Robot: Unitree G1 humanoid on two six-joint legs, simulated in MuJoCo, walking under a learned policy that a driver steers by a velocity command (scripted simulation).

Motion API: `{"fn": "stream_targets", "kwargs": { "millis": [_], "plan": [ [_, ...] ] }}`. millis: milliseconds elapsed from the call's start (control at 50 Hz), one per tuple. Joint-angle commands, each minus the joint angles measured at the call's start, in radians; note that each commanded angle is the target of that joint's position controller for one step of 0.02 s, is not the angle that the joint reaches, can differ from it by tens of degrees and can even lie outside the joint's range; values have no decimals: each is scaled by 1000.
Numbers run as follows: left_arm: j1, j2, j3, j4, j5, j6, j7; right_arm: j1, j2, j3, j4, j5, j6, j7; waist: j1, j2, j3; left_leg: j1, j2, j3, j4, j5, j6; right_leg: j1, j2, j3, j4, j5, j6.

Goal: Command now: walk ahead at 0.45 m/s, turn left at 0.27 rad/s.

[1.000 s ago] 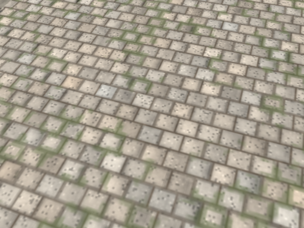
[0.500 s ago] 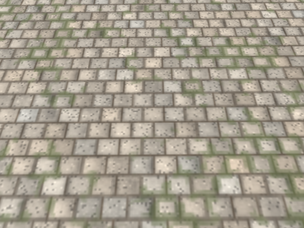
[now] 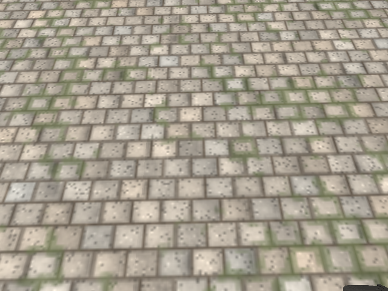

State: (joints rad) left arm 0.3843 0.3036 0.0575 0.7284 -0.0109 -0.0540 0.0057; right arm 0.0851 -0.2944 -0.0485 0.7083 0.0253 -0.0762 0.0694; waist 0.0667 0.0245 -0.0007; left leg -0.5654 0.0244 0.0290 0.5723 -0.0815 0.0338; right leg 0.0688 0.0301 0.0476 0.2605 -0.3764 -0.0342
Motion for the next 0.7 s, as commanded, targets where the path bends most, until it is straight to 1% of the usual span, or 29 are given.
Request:
{"fn": "stream_targets", "kwargs": {
  "millis": [20,40,60,80,100,120,140,160,180,200,240,280,320,360,380,400,440,480,500,520,540,560,580,600,620,640,660,680,700],
  "plan": [
    [-5,192,54,-38,0,-2,10,-62,-109,-27,-94,-2,-20,4,-34,-132,25,56,-45,40,-19,-52,58,-9,-274,45,73,761,-121],
    [-16,187,51,-41,1,4,15,57,-137,-46,-63,-6,-18,-3,-99,-114,-61,233,-90,72,-43,-21,84,-33,-232,-14,234,954,-94],
    [-10,170,42,-51,9,3,24,202,-180,-66,-33,-3,-13,-14,-163,-86,-157,485,-68,10,-24,12,118,-169,-197,-56,442,948,-55],
    [48,102,18,-97,27,-15,23,333,-289,-92,-32,-12,-8,-26,-166,122,-296,847,190,-442,-57,-96,266,-530,-75,-100,850,539,27],
    [44,72,1,-98,24,-44,14,356,-250,-77,-21,1,-9,-21,-157,242,-383,976,314,-855,-251,-247,361,-747,57,35,1070,-150,57],
    [-42,139,15,-117,-14,-67,-5,312,-201,-62,-28,3,-4,-27,-181,151,-262,910,300,-769,-284,-352,316,-865,-13,98,1130,-114,46],
    [-115,141,10,-135,-26,-81,-13,269,-180,-57,-43,-4,0,-33,-172,68,-154,774,262,-637,-290,-316,283,-873,-59,77,1093,-44,27],
    [-147,131,8,-142,-6,-89,-11,219,-166,-50,-52,-13,3,-36,-133,-15,-70,625,223,-548,-306,-226,263,-847,-94,61,996,14,22],
    [-148,136,16,-140,16,-84,-6,182,-140,-41,-66,-22,1,-39,-100,-17,-38,525,187,-483,-328,-130,251,-787,-122,59,919,59,25],
    [-130,131,17,-138,23,-76,-6,157,-137,-38,-79,-26,3,-42,-73,11,-22,457,162,-457,-352,-71,255,-744,-128,55,887,80,35],
    [-103,109,12,-128,31,-58,-3,149,-140,-40,-76,-19,0,-51,-50,34,-12,378,142,-400,-372,39,268,-714,-129,33,825,96,65],
    [-152,90,4,-143,37,-51,4,164,-158,-45,-64,-13,-3,-62,-55,25,13,324,115,-337,-382,119,260,-720,-119,14,716,182,94],
    [-240,65,-6,-160,37,-56,4,191,-167,-48,-48,-5,1,-71,-86,27,25,291,69,-283,-367,137,221,-680,-94,5,544,334,107],
    [-326,41,-15,-174,29,-64,-4,231,-172,-51,-32,2,10,-78,-123,40,20,277,43,-267,-342,110,188,-610,-54,-8,391,453,111],
    [-363,42,-16,-180,21,-68,-9,257,-175,-52,-23,4,15,-81,-139,44,17,283,49,-285,-336,88,183,-583,-37,-11,347,486,112],
    [-390,48,-13,-185,14,-71,-14,278,-177,-53,-15,7,19,-83,-148,48,17,305,59,-311,-321,69,179,-570,-27,-2,312,495,110],
    [-411,73,-3,-190,6,-77,-22,302,-168,-52,-6,11,29,-87,-147,60,11,386,83,-374,-270,40,166,-563,-20,27,244,462,96],
    [-393,99,11,-186,3,-83,-26,296,-168,-55,-6,8,38,-90,-124,86,4,457,112,-434,-209,61,147,-536,-20,44,211,378,69],
    [-355,112,20,-177,1,-86,-25,285,-167,-56,-9,5,41,-90,-100,103,-6,468,114,-449,-171,105,136,-483,-19,36,198,332,48],
    [-265,135,35,-157,4,-91,-19,267,-151,-51,-16,2,43,-87,-48,101,-53,454,79,-430,-84,182,111,-347,-21,18,152,342,16],
    [-131,173,50,-144,21,-94,-11,256,-105,-33,-35,-9,40,-81,20,64,-184,369,29,-383,128,140,80,-100,-130,99,191,329,-46],
    [-3,255,71,-128,40,-85,-3,358,-27,-9,-58,-10,32,-81,14,-147,-349,69,-107,-249,477,-191,10,280,-366,441,198,246,-176],
    [30,225,68,-98,17,-73,-14,416,-58,-4,-69,10,24,-80,-7,-357,-396,-148,-98,-209,678,-518,-14,350,-482,765,101,26,-252],
    [-17,136,46,-112,9,-67,-13,351,-146,-26,-52,21,27,-80,15,-209,-243,-209,-38,-224,749,-435,-22,224,-433,663,64,-85,-211],
    [-59,100,34,-110,14,-59,-11,259,-159,-31,-66,10,31,-79,19,-121,-129,-203,-5,-184,742,-350,-27,88,-378,501,51,-23,-173],
    [-95,85,26,-99,20,-55,-14,205,-140,-29,-83,-4,31,-77,1,-83,-47,-185,17,-170,697,-303,-29,-38,-332,404,20,88,-165],
    [-118,68,19,-91,24,-56,-16,185,-125,-31,-91,-8,31,-73,-23,-95,-4,-156,41,-169,646,-272,-28,-119,-294,329,-9,162,-160],
    [-132,65,17,-83,27,-59,-17,196,-103,-27,-90,-2,34,-68,-45,-122,14,-115,51,-160,611,-258,-27,-176,-272,277,-36,205,-160],
    [-134,64,18,-72,21,-63,-19,206,-80,-22,-85,-1,37,-65,-57,-132,15,-94,54,-145,575,-255,-29,-203,-262,241,-57,246,-169]
  ]
}}
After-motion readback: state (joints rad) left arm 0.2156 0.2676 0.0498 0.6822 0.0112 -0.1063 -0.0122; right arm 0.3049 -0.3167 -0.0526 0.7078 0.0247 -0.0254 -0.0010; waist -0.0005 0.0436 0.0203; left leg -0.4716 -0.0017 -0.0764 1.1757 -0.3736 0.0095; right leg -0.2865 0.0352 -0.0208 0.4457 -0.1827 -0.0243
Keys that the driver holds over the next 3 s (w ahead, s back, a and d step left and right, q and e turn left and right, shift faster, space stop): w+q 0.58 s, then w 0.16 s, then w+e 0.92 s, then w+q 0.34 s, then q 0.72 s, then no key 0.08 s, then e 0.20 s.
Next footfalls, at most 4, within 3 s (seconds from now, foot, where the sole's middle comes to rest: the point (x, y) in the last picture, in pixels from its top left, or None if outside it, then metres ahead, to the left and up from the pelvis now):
0.06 left None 0.19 0.12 -0.77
0.54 right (228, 280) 0.52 -0.03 -0.77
1.00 left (135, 240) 0.64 0.31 -0.77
1.52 right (198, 170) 0.97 0.10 -0.77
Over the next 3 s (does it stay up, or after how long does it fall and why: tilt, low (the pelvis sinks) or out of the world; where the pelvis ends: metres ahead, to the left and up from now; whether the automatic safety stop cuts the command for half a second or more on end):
stays up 1.29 0.23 0.00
